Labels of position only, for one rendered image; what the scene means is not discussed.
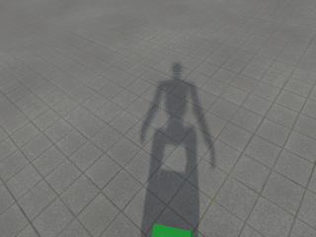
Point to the carton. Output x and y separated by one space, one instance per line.
167 231

